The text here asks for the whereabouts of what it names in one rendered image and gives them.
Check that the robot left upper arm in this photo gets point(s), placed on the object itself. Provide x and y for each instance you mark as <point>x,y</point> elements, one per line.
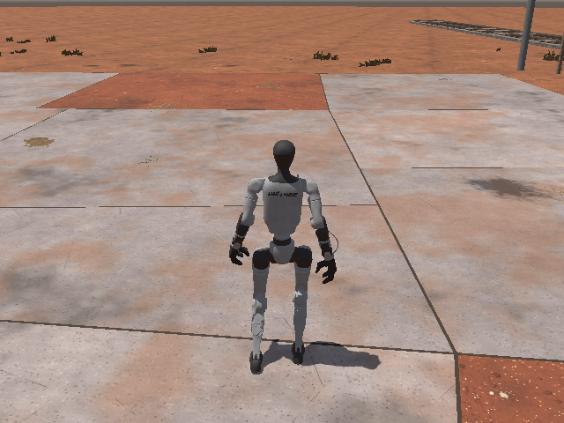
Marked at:
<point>255,186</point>

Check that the robot torso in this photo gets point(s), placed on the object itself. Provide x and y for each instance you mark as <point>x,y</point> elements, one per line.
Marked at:
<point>282,204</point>

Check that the robot right upper arm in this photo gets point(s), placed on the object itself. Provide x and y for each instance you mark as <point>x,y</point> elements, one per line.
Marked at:
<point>314,201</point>

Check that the right robot forearm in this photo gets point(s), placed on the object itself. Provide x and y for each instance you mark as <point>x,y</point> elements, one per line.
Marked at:
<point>324,241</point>

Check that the left robot forearm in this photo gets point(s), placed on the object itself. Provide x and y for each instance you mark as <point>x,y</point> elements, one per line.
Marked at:
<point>239,234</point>

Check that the robot right hand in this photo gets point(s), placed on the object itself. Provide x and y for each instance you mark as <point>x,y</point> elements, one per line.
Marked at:
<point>331,269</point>

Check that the robot left hand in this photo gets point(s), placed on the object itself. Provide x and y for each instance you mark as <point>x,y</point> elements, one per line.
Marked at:
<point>234,252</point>

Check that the left robot foot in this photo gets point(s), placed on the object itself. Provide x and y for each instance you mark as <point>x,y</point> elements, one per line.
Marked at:
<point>255,365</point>

